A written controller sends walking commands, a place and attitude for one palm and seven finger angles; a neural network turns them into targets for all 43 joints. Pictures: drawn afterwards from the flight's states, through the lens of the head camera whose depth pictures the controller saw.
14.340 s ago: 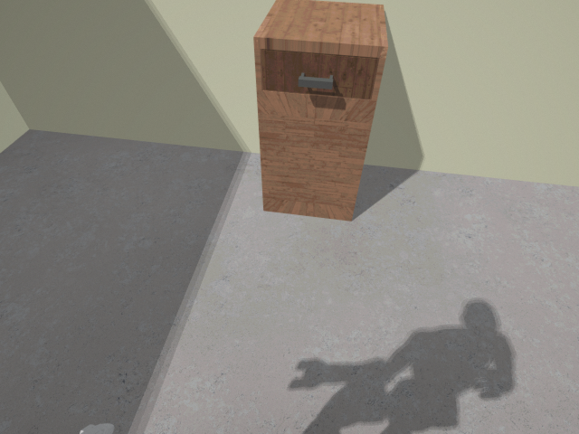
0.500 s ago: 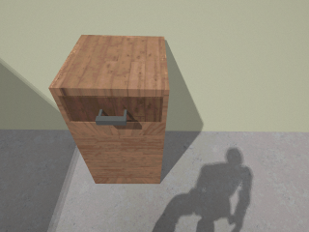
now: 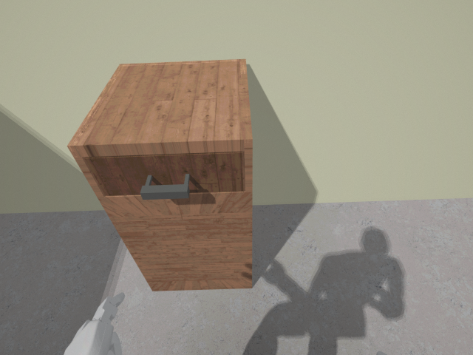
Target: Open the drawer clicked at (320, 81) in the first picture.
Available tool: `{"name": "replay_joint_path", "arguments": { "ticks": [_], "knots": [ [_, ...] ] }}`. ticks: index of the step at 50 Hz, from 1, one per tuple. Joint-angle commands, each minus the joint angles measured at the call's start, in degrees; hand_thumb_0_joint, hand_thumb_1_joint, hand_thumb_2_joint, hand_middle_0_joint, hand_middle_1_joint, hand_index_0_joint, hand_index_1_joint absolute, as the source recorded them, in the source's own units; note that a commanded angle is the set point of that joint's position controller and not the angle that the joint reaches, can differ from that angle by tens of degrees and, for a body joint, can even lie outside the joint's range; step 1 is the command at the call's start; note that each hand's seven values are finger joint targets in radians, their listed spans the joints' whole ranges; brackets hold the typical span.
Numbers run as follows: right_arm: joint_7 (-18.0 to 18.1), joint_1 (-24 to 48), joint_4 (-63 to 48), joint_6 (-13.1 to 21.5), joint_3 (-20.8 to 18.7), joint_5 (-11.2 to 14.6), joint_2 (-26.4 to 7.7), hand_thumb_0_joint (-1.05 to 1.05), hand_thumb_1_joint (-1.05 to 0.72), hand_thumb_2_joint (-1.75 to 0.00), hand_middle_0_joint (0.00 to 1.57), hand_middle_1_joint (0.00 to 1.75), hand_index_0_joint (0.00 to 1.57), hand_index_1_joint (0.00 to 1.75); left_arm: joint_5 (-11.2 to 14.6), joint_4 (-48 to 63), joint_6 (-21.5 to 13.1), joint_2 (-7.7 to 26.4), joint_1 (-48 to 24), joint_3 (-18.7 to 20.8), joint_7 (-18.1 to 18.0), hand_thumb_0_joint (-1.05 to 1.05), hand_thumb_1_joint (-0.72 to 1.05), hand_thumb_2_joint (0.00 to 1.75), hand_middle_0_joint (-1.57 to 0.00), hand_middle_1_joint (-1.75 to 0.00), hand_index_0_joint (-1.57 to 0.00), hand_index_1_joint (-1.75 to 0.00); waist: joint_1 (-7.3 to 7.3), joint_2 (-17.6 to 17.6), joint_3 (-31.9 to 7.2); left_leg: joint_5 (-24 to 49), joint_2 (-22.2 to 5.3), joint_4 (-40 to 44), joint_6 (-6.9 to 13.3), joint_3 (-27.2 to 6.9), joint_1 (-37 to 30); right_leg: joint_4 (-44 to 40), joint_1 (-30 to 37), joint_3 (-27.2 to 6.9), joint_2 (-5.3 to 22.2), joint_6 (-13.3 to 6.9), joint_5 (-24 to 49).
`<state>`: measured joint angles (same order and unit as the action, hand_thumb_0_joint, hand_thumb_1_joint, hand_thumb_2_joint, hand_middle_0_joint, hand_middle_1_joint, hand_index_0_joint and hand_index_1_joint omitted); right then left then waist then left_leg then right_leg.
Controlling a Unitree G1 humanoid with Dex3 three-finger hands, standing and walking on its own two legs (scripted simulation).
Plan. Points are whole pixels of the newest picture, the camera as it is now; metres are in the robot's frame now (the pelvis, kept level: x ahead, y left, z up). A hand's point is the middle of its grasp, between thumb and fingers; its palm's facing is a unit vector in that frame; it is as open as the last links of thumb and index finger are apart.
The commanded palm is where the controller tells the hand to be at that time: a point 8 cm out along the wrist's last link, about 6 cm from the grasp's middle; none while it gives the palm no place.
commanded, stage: raise the hand with hooked fingers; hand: left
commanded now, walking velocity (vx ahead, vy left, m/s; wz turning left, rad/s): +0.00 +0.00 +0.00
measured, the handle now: (166, 185) +0.53 +0.20 -0.05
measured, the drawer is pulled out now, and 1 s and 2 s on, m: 0.00 0.00 0.00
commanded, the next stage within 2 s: move the hooked fingers above the handle in 1.70 s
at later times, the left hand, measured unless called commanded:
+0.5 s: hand (122, 302) +0.22 +0.21 -0.01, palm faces +0.07 -0.10 -0.99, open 10.2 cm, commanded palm +0.19 +0.21 +0.04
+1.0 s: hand (123, 243) +0.30 +0.21 +0.05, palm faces +0.07 -0.11 -0.99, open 13.0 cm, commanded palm +0.28 +0.22 +0.11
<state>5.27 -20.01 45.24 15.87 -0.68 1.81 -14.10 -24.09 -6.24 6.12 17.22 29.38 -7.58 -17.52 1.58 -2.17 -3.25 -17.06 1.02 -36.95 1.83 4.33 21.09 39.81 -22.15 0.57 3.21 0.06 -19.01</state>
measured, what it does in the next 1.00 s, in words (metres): stands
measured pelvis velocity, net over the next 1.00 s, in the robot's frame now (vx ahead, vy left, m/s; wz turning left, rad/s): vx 0.04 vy -0.02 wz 0.00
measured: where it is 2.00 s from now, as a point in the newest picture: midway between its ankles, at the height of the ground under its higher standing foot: outside the picture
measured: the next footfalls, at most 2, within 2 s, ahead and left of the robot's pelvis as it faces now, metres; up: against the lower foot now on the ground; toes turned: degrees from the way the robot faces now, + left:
none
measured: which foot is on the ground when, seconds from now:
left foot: down 0.00-1.00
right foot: down 0.00-1.00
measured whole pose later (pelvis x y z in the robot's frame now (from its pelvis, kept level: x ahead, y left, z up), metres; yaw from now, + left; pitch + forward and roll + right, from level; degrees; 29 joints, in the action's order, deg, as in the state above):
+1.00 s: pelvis +0.04 -0.02 +0.00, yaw +0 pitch +5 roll +1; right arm 0.4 -8.3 34.6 -4.5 -3.4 -1.0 -14.8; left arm -55.7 0.7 2.8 22.5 11.2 -3.4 -15.7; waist -3.0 -3.1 -4.7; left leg -20.1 -0.4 -36.6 0.1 3.2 21.6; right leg 39.2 -22.7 -0.6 0.3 -0.8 -21.7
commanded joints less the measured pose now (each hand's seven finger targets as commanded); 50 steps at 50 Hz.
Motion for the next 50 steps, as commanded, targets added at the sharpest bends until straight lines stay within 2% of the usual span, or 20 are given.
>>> {"name": "replay_joint_path", "arguments": {
  "ticks": [1, 3, 5, 8, 11, 12, 13, 15, 17, 19, 23, 28, 32, 33, 35, 38, 42, 45, 49, 50],
  "knots": [
    [-3.67, 14.59, -19.18, -1.18, -3.41, -4.65, -7.16, 0.0, -0.9, -0.9, 0.2, 0.3, 0.2, 0.3, -23.37, 4.22, -3.7, -2.48, 12.41, -2.96, -6.39, 0.0, 0.64, 0.79, -0.22, -0.47, -0.22, -0.47, -4.9, 12.7, 4.27, -9.46, 1.3, 3.79, -1.28, -5.57, 7.98, -8.35, -11.36, -2.93, -5.19, -3.61, -16.83],
    [-5.92, 16.88, -21.61, -7.72, -3.55, -4.82, -6.5, 0.0, -0.9, -0.9, 0.2, 0.3, 0.2, 0.3, -29.54, 2.52, -5.49, 0.02, 16.56, 1.15, -6.83, 0.0, 0.6, 0.77, -0.22, -0.5, -0.22, -0.5, -8.19, 16.17, 2.25, -2.59, 1.87, 1.54, -1.27, -4.12, 9.46, -8.51, -7.61, -7.28, -4.74, -4.86, -10.71],
    [-7.39, 20.35, -24.46, -12.4, -2.93, -4.54, -5.5, 0.0, -0.9, -0.9, 0.2, 0.3, 0.2, 0.3, -33.57, 5.86, -7.58, 1.7, 13.33, 3.21, -7.66, 0.0, 0.55, 0.75, -0.22, -0.53, -0.22, -0.53, -9.36, 15.23, 0.68, 1.22, 1.64, 0.96, -1.46, -2.82, 10.32, -4.8, -5.65, -6.41, -4.49, -5.05, -2.19],
    [-8.3, 21.17, -25.99, -15.85, -2.8, -4.83, -4.43, 0.0, -0.9, -0.9, 0.2, 0.3, 0.2, 0.3, -38.13, 13.0, -9.73, 6.69, 7.12, 8.58, -10.77, 0.0, 0.48, 0.72, -0.23, -0.57, -0.23, -0.57, -10.87, 6.71, -5.43, 6.99, 1.73, -1.77, -1.56, -2.68, 8.42, 0.34, -5.56, -7.69, -5.15, -5.74, 6.55],
    [-8.96, 19.58, -27.16, -16.67, -3.43, -5.7, -4.32, 0.0, -0.9, -0.9, 0.2, 0.3, 0.2, 0.3, -41.09, 20.06, -10.79, 8.3, -0.81, 9.8, -14.16, 0.0, 0.41, 0.69, -0.24, -0.62, -0.24, -0.62, -8.81, -0.58, -14.62, 11.87, 1.3, -7.5, -1.21, -3.6, 2.14, 3.81, -12.48, -10.29, -5.45, -5.72, 9.31],
    [-9.01, 19.54, -26.77, -16.81, -3.52, -6.04, -4.46, 0.0, -0.9, -0.9, 0.2, 0.3, 0.2, 0.3, -41.79, 22.31, -11.31, 9.5, -4.78, 10.46, -15.03, 0.0, 0.39, 0.68, -0.24, -0.63, -0.24, -0.63, -7.65, -1.75, -16.45, 12.39, 1.2, -9.75, -1.18, -4.02, 0.68, 4.57, -15.37, -11.35, -5.31, -5.67, 9.0],
    [-8.85, 19.31, -25.96, -17.21, -3.52, -6.75, -4.33, 0.0, -0.9, -0.9, 0.2, 0.3, 0.2, 0.3, -41.98, 25.32, -11.83, 10.52, -9.89, 11.02, -15.55, 0.0, 0.36, 0.67, -0.24, -0.64, -0.24, -0.64, -6.22, -0.65, -16.95, 11.54, 1.32, -11.7, -0.94, -4.98, 0.94, 5.02, -17.01, -11.61, -5.01, -5.33, 8.41],
    [-8.82, 19.83, -25.66, -16.89, -3.56, -7.41, -4.72, 0.0, -0.9, -0.9, 0.2, 0.3, 0.2, 0.3, -41.14, 25.87, -13.26, 10.26, -12.35, 10.91, -15.45, 0.0, 0.32, 0.65, -0.24, -0.68, -0.24, -0.68, -4.37, -1.42, -16.61, 10.12, 1.54, -14.75, -0.35, -4.84, -0.05, 4.65, -21.18, -11.87, -4.48, -4.97, 6.71],
    [-8.49, 19.91, -25.38, -16.9, -3.49, -7.3, -5.05, 0.0, -0.9, -0.9, 0.2, 0.3, 0.2, 0.3, -38.54, 26.1, -13.44, 10.72, -12.59, 11.0, -14.13, 0.0, 0.27, 0.63, -0.25, -0.7, -0.25, -0.7, -3.4, -0.84, -17.23, 9.34, 1.7, -15.16, 0.18, -4.66, 1.44, 4.53, -18.83, -10.99, -4.24, -4.3, 9.71],
    [-8.15, 20.16, -25.09, -17.13, -3.09, -6.91, -5.05, 0.0, -0.9, -0.9, 0.2, 0.3, 0.2, 0.3, -36.06, 24.16, -11.58, 8.86, -11.05, 9.12, -11.98, 0.0, 0.22, 0.61, -0.25, -0.74, -0.25, -0.74, -2.58, 1.16, -15.44, 7.99, 1.69, -13.84, 0.42, -4.65, 3.54, 3.59, -15.85, -9.34, -4.35, -3.57, 10.89],
    [-7.07, 20.69, -24.64, -17.75, -2.03, -5.53, -4.47, 0.0, -0.9, -0.9, 0.2, 0.3, 0.2, 0.3, -33.75, 20.09, -7.31, 9.99, -4.11, 9.76, -6.23, 0.0, 0.13, 0.57, -0.25, -0.8, -0.25, -0.8, -4.81, 7.54, -13.17, 9.01, 1.7, -9.01, 0.36, -3.15, 7.96, 1.15, -3.09, -8.71, -4.17, -2.36, 21.65],
    [-6.08, 20.42, -23.26, -17.3, -1.15, -5.12, -3.91, 0.0, -0.9, -0.9, 0.2, 0.3, 0.2, 0.3, -33.86, 20.36, -7.93, 14.55, -4.38, 13.85, -3.28, 0.0, 0.01, 0.52, -0.26, -0.87, -0.26, -0.87, -6.84, 7.54, -12.11, 10.58, 1.54, -4.53, -0.05, -2.49, 7.32, -0.68, 3.78, -8.25, -3.39, -1.88, 27.0],
    [-5.88, 18.92, -21.77, -17.24, -2.31, -5.18, -3.79, 0.0, -0.9, -0.9, 0.2, 0.3, 0.2, 0.3, -33.69, 21.81, -10.05, 14.89, -10.11, 15.37, -5.06, 0.0, -0.08, 0.48, -0.27, -0.93, -0.27, -0.93, -5.89, 3.15, -14.03, 11.39, 1.29, -3.2, -0.06, -2.43, 4.3, -1.42, 3.51, -6.73, -3.03, -2.11, 25.13],
    [-5.77, 18.85, -21.63, -17.17, -2.64, -5.27, -3.95, 0.0, -0.9, -0.9, 0.2, 0.3, 0.2, 0.3, -33.44, 22.24, -10.16, 15.77, -11.82, 16.42, -5.81, 0.0, -0.1, 0.47, -0.27, -0.94, -0.27, -0.94, -5.87, 3.78, -14.56, 11.34, 1.31, -3.14, -0.06, -2.48, 3.89, -1.74, 3.68, -6.67, -3.12, -2.14, 24.1],
    [-5.81, 18.19, -21.0, -16.87, -3.3, -4.95, -4.07, 0.0, -0.9, -0.9, 0.2, 0.3, 0.2, 0.3, -32.86, 22.14, -10.47, 14.6, -12.83, 15.64, -6.77, 0.0, -0.15, 0.45, -0.27, -0.98, -0.27, -0.98, -5.45, 1.59, -15.68, 12.24, 1.28, -2.7, -0.12, -2.45, 2.29, -1.63, 3.3, -5.63, -3.17, -2.32, 23.78],
    [-5.77, 18.12, -20.67, -16.73, -3.89, -4.4, -4.82, 0.0, -0.9, -0.9, 0.2, 0.3, 0.2, 0.3, -31.88, 20.54, -9.03, 14.06, -14.6, 14.79, -6.8, 0.0, -0.22, 0.42, -0.28, -1.02, -0.28, -1.02, -5.01, 3.4, -15.79, 13.46, 0.99, -1.79, -0.07, -2.49, 1.21, -2.17, 3.53, -4.16, -3.38, -2.14, 23.59],
    [-5.52, 18.65, -20.3, -16.94, -4.28, -3.6, -5.48, 0.0, -0.9, -0.9, 0.2, 0.3, 0.2, 0.3, -31.69, 20.55, -6.13, 13.76, -18.47, 11.84, -4.35, 0.0, -0.31, 0.38, -0.29, -1.08, -0.29, -1.08, -5.25, 2.03, -15.37, 16.13, 0.45, 0.43, 0.04, -1.92, -1.82, -3.44, 4.91, -2.73, -3.28, -2.07, 24.19],
    [-5.11, 19.38, -20.16, -17.35, -3.76, -2.92, -5.59, 0.0, -0.9, -0.9, 0.2, 0.3, 0.2, 0.3, -31.67, 18.73, -4.04, 14.9, -22.35, 11.47, -1.82, 0.0, -0.38, 0.35, -0.29, -1.12, -0.29, -1.12, -5.54, 3.43, -12.5, 15.67, 0.28, 2.76, -0.01, -2.14, -2.56, -5.04, 5.55, -2.01, -3.53, -2.04, 21.42],
    [-4.7, 19.77, -20.05, -17.86, -3.06, -2.3, -5.22, 0.0, -0.9, -0.9, 0.2, 0.3, 0.2, 0.3, -32.18, 17.65, -2.8, 16.61, -29.98, 11.16, 0.97, 0.0, -0.48, 0.31, -0.3, -1.18, -0.3, -1.18, -5.72, 0.67, -10.16, 15.46, -0.04, 5.67, -0.09, -2.22, -5.81, -7.57, 5.78, -1.15, -3.88, -2.36, 16.99],
    [-4.58, 19.49, -19.81, -17.96, -3.02, -2.15, -5.11, 0.0, -0.9, -0.9, 0.2, 0.3, 0.2, 0.3, -32.21, 16.81, -2.68, 16.86, -31.67, 11.25, 1.67, 0.0, -0.5, 0.3, -0.3, -1.2, -0.3, -1.2, -5.67, 1.84, -10.58, 15.71, -0.06, 6.1, -0.06, -2.14, -6.43, -8.01, 6.31, -0.88, -4.02, -2.27, 16.89]
  ]
}}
